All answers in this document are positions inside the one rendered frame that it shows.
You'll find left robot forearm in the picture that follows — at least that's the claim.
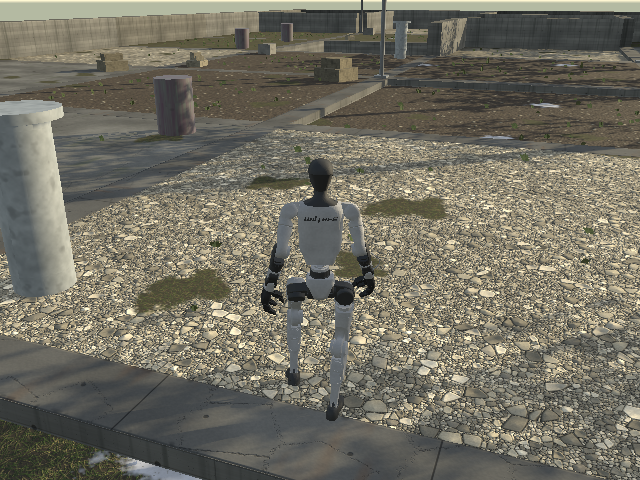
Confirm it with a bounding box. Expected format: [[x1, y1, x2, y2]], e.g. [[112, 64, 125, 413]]
[[263, 243, 285, 292]]

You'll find robot left hand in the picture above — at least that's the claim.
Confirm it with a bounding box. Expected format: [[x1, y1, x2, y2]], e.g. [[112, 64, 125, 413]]
[[261, 287, 284, 315]]

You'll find robot right hand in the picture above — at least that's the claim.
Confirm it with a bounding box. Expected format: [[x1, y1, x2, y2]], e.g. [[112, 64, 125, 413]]
[[352, 276, 375, 297]]

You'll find right robot forearm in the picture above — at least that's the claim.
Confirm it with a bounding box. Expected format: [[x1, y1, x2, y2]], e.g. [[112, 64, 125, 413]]
[[357, 242, 374, 279]]

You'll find humanoid robot head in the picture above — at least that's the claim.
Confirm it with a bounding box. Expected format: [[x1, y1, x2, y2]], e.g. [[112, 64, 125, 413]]
[[303, 158, 338, 207]]

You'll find left robot upper arm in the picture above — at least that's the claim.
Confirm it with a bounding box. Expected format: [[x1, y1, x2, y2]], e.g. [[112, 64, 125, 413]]
[[275, 201, 300, 259]]

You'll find right robot upper arm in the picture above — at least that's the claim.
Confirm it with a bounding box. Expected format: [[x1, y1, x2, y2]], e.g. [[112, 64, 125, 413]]
[[341, 202, 367, 257]]

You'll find robot left thigh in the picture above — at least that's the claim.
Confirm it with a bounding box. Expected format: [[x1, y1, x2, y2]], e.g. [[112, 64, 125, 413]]
[[286, 277, 307, 326]]

